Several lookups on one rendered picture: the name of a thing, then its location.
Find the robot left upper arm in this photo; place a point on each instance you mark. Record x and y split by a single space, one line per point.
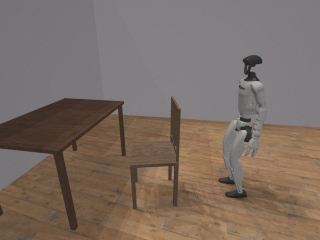
257 89

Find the left robot thigh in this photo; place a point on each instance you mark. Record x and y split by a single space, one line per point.
237 147

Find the table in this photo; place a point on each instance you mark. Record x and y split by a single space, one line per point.
53 128

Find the chair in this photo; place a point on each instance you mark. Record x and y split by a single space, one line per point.
158 154

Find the left robot forearm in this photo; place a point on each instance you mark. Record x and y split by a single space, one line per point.
257 128

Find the left robot hand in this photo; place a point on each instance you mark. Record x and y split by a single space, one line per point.
252 144

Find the robot torso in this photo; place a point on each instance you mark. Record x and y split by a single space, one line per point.
246 105

